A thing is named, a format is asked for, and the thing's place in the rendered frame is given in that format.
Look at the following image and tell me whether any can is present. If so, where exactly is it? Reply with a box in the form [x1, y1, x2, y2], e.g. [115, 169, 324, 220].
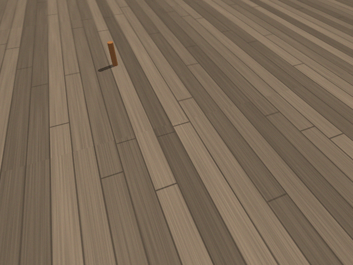
[107, 41, 118, 66]

